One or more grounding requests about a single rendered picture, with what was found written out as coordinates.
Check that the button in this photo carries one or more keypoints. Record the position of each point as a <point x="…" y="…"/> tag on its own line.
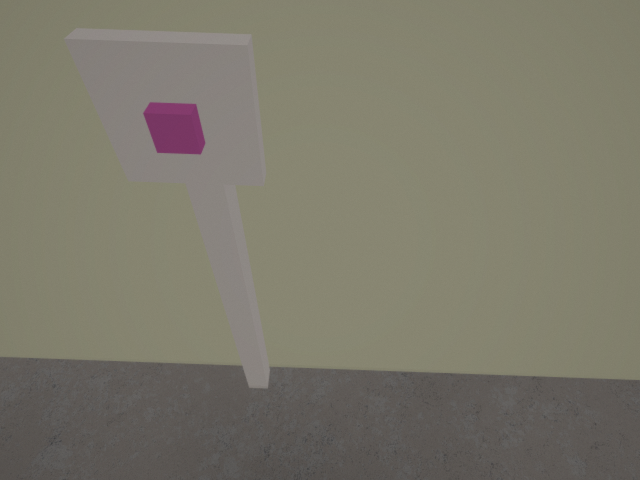
<point x="175" y="128"/>

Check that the panel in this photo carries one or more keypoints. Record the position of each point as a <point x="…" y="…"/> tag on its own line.
<point x="123" y="71"/>

